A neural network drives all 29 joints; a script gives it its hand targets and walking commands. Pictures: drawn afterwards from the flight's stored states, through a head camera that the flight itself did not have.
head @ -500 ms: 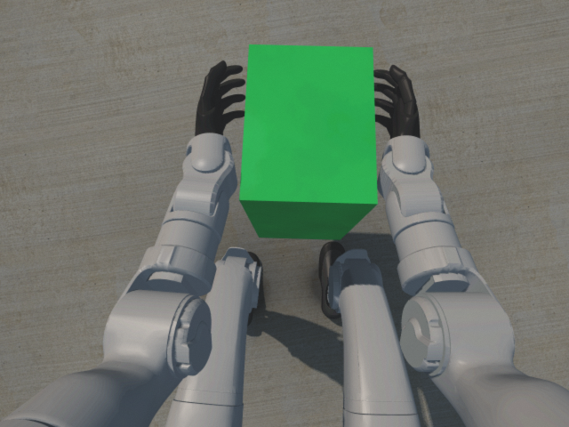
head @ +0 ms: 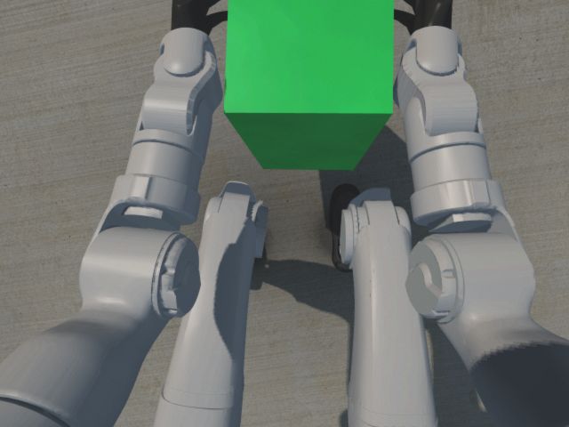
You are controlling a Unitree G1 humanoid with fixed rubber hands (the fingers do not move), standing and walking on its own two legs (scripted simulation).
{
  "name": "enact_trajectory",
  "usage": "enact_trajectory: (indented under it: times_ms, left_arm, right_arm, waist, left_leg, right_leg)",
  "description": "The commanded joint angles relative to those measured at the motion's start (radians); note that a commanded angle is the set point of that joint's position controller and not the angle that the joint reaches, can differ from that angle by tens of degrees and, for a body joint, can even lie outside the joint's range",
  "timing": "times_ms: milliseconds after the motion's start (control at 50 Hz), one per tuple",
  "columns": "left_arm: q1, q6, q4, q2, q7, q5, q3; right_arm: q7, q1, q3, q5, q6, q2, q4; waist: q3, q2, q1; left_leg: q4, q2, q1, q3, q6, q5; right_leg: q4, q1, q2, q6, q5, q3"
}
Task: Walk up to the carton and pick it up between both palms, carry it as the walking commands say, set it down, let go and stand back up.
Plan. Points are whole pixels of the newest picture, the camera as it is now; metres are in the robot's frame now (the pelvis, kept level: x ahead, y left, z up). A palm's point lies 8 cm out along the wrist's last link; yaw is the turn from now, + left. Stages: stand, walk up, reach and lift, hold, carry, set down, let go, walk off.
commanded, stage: set down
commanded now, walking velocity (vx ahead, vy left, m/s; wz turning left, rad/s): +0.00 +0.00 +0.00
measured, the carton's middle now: (309, 75) +0.48 +0.01 -0.24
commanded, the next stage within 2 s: none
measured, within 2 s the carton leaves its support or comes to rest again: neither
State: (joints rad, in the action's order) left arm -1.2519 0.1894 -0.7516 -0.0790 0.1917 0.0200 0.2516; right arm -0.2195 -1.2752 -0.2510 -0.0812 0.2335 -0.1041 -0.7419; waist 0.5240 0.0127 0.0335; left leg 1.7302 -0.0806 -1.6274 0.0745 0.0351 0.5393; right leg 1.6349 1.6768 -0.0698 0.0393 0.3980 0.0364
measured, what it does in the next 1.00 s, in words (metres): lowers itself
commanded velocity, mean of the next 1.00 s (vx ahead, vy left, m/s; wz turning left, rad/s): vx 0.00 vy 0.00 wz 0.00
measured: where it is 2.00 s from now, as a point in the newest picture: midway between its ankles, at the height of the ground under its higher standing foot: (292, 248)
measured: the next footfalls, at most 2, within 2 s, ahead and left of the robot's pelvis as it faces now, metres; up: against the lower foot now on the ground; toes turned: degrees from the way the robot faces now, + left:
none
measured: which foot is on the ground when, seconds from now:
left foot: down 0.00-1.00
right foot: down 0.00-1.00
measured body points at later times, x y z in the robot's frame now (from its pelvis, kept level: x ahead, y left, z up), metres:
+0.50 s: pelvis +0.02 +0.00 -0.06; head +0.40 +0.01 +0.17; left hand +0.56 +0.13 -0.24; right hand +0.57 -0.12 -0.24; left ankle +0.12 +0.12 -0.49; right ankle +0.16 -0.12 -0.49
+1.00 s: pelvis +0.02 +0.01 -0.11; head +0.40 +0.02 +0.11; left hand +0.58 +0.14 -0.29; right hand +0.59 -0.11 -0.29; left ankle +0.12 +0.12 -0.49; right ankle +0.16 -0.12 -0.49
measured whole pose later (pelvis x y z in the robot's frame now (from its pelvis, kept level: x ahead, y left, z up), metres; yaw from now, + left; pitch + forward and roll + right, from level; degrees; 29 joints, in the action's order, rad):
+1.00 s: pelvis +0.02 +0.01 -0.11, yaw +0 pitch +33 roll -3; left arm -1.52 0.24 -0.82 -0.10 0.13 0.12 0.37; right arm -0.12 -1.52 -0.41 -0.15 0.27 -0.16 -0.83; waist 0.52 0.02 0.03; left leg 2.10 -0.13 -2.03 0.07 0.04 0.64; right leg 1.99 2.08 -0.08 0.07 0.49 0.03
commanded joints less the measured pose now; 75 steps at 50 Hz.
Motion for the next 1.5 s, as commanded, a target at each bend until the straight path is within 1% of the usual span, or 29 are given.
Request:
enact_trajectory:
  times_ms: [0,20,100,140,180,200,220,240,260,360,380,460,520,560,640,660,680,720,800,820,860,920,940,1020,1100,1200,1340,1360,1480]
  left_arm:
    - [-0.809,0.007,0.037,0.815,-0.163,-0.002,-0.346]
    - [-0.799,0.015,0.029,0.856,-0.173,0.022,-0.333]
    - [-0.838,0.031,-0.039,0.888,-0.228,0.023,-0.330]
    - [-0.835,0.042,-0.061,0.932,-0.255,0.066,-0.307]
    - [-0.874,0.068,-0.041,0.950,-0.290,0.064,-0.319]
    - [-0.792,0.079,-0.106,0.909,-0.295,0.106,-0.254]
    - [-0.789,0.082,-0.090,0.949,-0.310,0.098,-0.281]
    - [-0.815,0.088,-0.015,1.015,-0.313,0.082,-0.334]
    - [-0.858,0.083,0.066,0.979,-0.316,0.072,-0.349]
    - [-0.940,0.072,0.228,0.998,-0.290,-0.045,-0.485]
    - [-0.944,0.072,0.237,0.983,-0.288,-0.068,-0.514]
    - [-0.867,0.051,0.089,0.901,-0.277,-0.030,-0.397]
    - [-0.831,0.044,-0.048,0.891,-0.309,0.006,-0.342]
    - [-0.816,0.038,-0.051,0.858,-0.332,0.025,-0.291]
    - [-0.870,0.048,-0.041,0.868,-0.363,0.029,-0.282]
    - [-0.791,0.058,-0.136,0.854,-0.368,0.049,-0.276]
    - [-0.874,0.037,-0.001,0.828,-0.360,0.006,-0.332]
    - [-0.943,0.031,0.119,0.845,-0.345,-0.031,-0.413]
    - [-0.898,0.055,-0.072,0.777,-0.314,-0.029,-0.392]
    - [-0.940,0.049,-0.068,0.784,-0.323,-0.043,-0.380]
    - [-0.815,0.066,-0.227,0.831,-0.336,0.044,-0.272]
    - [-0.769,0.058,-0.179,0.861,-0.338,0.070,-0.248]
    - [-0.767,0.065,-0.198,0.878,-0.337,0.040,-0.293]
    - [-0.757,0.072,-0.185,0.863,-0.351,0.073,-0.251]
    - [-0.826,0.074,-0.151,0.838,-0.364,0.041,-0.279]
    - [-0.743,0.069,-0.161,0.839,-0.383,0.057,-0.233]
    - [-0.720,0.091,-0.223,0.798,-0.390,0.115,-0.199]
    - [-0.705,0.084,-0.221,0.827,-0.390,0.100,-0.219]
    - [-0.687,0.088,-0.232,0.830,-0.401,0.104,-0.214]
  right_arm:
    - [0.188,-0.795,0.261,0.055,-0.054,0.808,-0.002]
    - [0.191,-0.926,0.253,0.038,-0.067,0.764,0.044]
    - [0.228,-0.921,0.191,-0.052,-0.061,0.756,-0.011]
    - [0.263,-0.835,0.198,-0.079,-0.026,0.877,-0.110]
    - [0.289,-0.725,0.130,-0.135,0.007,0.863,-0.175]
    - [0.319,-0.749,0.143,-0.123,0.018,0.899,-0.177]
    - [0.334,-0.782,0.181,-0.108,0.010,0.888,-0.093]
    - [0.343,-0.778,0.176,-0.101,0.006,0.903,-0.013]
    - [0.345,-0.854,0.254,-0.054,0.008,0.931,0.034]
    - [0.343,-0.913,0.418,0.063,0.003,0.933,0.193]
    - [0.342,-0.957,0.457,0.084,0.006,0.933,0.243]
    - [0.334,-0.991,0.475,0.115,0.004,0.960,0.160]
    - [0.323,-0.825,0.371,0.026,0.021,0.965,-0.067]
    - [0.337,-0.813,0.328,0.018,0.022,1.005,-0.091]
    - [0.321,-0.820,0.223,-0.057,0.010,0.898,-0.062]
    - [0.327,-0.758,0.217,-0.059,0.013,0.877,-0.126]
    - [0.321,-0.834,0.292,0.004,-0.007,0.903,0.009]
    - [0.312,-0.926,0.337,0.059,-0.029,0.904,0.155]
    - [0.310,-0.941,0.354,0.084,-0.006,0.845,-0.018]
    - [0.318,-0.879,0.286,0.045,0.009,0.863,-0.126]
    - [0.348,-0.900,0.246,0.016,0.005,0.845,-0.136]
    - [0.365,-0.894,0.247,0.047,-0.009,0.837,-0.082]
    - [0.360,-0.878,0.231,0.039,-0.015,0.805,-0.059]
    - [0.393,-0.828,0.223,0.033,0.015,0.866,-0.136]
    - [0.381,-0.862,0.217,0.027,0.011,0.815,-0.108]
    - [0.379,-0.860,0.243,0.030,0.005,0.834,-0.052]
    - [0.395,-0.808,0.179,0.005,0.024,0.848,-0.142]
    - [0.393,-0.811,0.213,0.022,0.014,0.816,-0.126]
    - [0.391,-0.791,0.198,0.020,0.011,0.809,-0.138]
  waist:
    - [-1.694,0.043,-0.048]
    - [-1.660,0.046,-0.021]
    - [-1.647,0.035,-0.126]
    - [-1.577,0.033,-0.080]
    - [-1.493,0.071,-0.149]
    - [-1.469,0.047,-0.066]
    - [-1.527,0.043,-0.058]
    - [-1.685,0.083,-0.112]
    - [-1.757,0.085,-0.056]
    - [-2.118,0.097,-0.057]
    - [-2.131,0.034,-0.076]
    - [-1.909,-0.034,0.044]
    - [-1.596,-0.056,0.015]
    - [-1.537,-0.093,0.050]
    - [-1.474,-0.048,-0.073]
    - [-1.401,-0.034,-0.052]
    - [-1.617,-0.060,-0.012]
    - [-1.792,0.004,-0.035]
    - [-1.542,-0.016,0.010]
    - [-1.403,-0.039,-0.035]
    - [-1.222,-0.017,0.013]
    - [-1.289,0.029,0.023]
    - [-1.331,0.037,-0.042]
    - [-1.250,0.025,0.006]
    - [-1.256,0.021,-0.031]
    - [-1.252,-0.022,0.018]
    - [-1.170,-0.014,-0.006]
    - [-1.168,-0.016,0.033]
    - [-1.137,0.007,0.004]
  left_leg:
    - [-0.193,-0.091,0.413,-0.085,0.013,-0.104]
    - [-0.172,-0.092,0.364,-0.088,0.018,-0.119]
    - [-0.113,-0.099,0.289,-0.089,0.017,-0.098]
    - [-0.115,-0.102,0.232,-0.106,0.012,-0.087]
    - [-0.097,-0.095,0.198,-0.104,0.024,-0.046]
    - [-0.106,-0.093,0.201,-0.108,0.010,-0.034]
    - [-0.100,-0.095,0.220,-0.097,0.002,-0.075]
    - [-0.063,-0.092,0.322,-0.097,0.017,-0.159]
    - [-0.054,-0.091,0.308,-0.103,0.007,-0.196]
    - [0.054,-0.100,0.502,-0.101,0.015,-0.482]
    - [0.058,-0.094,0.501,-0.077,0.004,-0.517]
    - [0.082,-0.101,0.280,-0.128,-0.020,-0.382]
    - [0.083,-0.097,0.074,-0.146,-0.018,-0.250]
    - [0.093,-0.090,0.034,-0.152,-0.035,-0.200]
    - [0.126,-0.086,-0.043,-0.142,-0.021,-0.168]
    - [0.119,-0.089,-0.067,-0.144,-0.018,-0.149]
    - [0.145,-0.080,0.042,-0.139,-0.019,-0.226]
    - [0.166,-0.084,0.159,-0.114,-0.017,-0.354]
    - [0.171,-0.074,0.097,-0.125,-0.007,-0.217]
    - [0.155,-0.077,0.032,-0.119,-0.006,-0.175]
    - [0.142,-0.077,-0.036,-0.123,-0.018,-0.095]
    - [0.163,-0.094,0.007,-0.117,-0.028,-0.181]
    - [0.170,-0.083,0.056,-0.119,-0.011,-0.194]
    - [0.164,-0.082,0.009,-0.098,-0.031,-0.164]
    - [0.183,-0.079,-0.026,-0.106,-0.012,-0.159]
    - [0.220,-0.079,-0.092,-0.126,-0.028,-0.177]
    - [0.183,-0.077,-0.110,-0.096,-0.043,-0.113]
    - [0.210,-0.077,-0.138,-0.114,-0.035,-0.113]
    - [0.209,-0.076,-0.150,-0.108,-0.038,-0.138]
  right_leg:
    - [0.008,-0.437,-0.101,-0.032,-0.017,-0.104]
    - [0.008,-0.426,-0.101,-0.038,-0.026,-0.090]
    - [0.040,-0.430,-0.085,-0.036,-0.011,-0.110]
    - [0.046,-0.418,-0.081,-0.036,-0.015,-0.101]
    - [0.052,-0.353,-0.084,-0.050,0.011,-0.109]
    - [0.074,-0.349,-0.077,-0.036,0.027,-0.118]
    - [0.084,-0.322,-0.083,-0.043,0.002,-0.125]
    - [0.099,-0.348,-0.079,-0.051,-0.074,-0.133]
    - [0.117,-0.395,-0.087,-0.043,-0.109,-0.118]
    - [0.194,-0.498,-0.078,-0.043,-0.321,-0.109]
    - [0.207,-0.484,-0.083,-0.029,-0.362,-0.128]
    - [0.221,-0.480,-0.081,-0.010,-0.303,-0.096]
    - [0.211,-0.418,-0.083,-0.009,-0.236,-0.083]
    - [0.226,-0.375,-0.079,-0.004,-0.177,-0.083]
    - [0.242,-0.389,-0.084,-0.023,-0.196,-0.077]
    - [0.249,-0.352,-0.077,-0.019,-0.179,-0.092]
    - [0.284,-0.440,-0.077,-0.018,-0.243,-0.093]
    - [0.329,-0.436,-0.086,-0.022,-0.335,-0.109]
    - [0.320,-0.313,-0.060,-0.023,-0.171,-0.119]
    - [0.306,-0.240,-0.067,-0.024,-0.132,-0.126]
    - [0.312,-0.114,-0.073,-0.033,-0.044,-0.120]
    - [0.331,-0.119,-0.074,-0.034,-0.082,-0.121]
    - [0.339,-0.142,-0.067,-0.035,-0.097,-0.138]
    - [0.350,-0.070,-0.069,-0.037,-0.066,-0.128]
    - [0.356,-0.125,-0.059,-0.037,-0.086,-0.129]
    - [0.358,-0.163,-0.064,-0.028,-0.101,-0.097]
    - [0.375,-0.099,-0.062,-0.024,-0.060,-0.125]
    - [0.384,-0.078,-0.068,-0.033,-0.044,-0.108]
    - [0.379,-0.071,-0.069,-0.033,-0.070,-0.107]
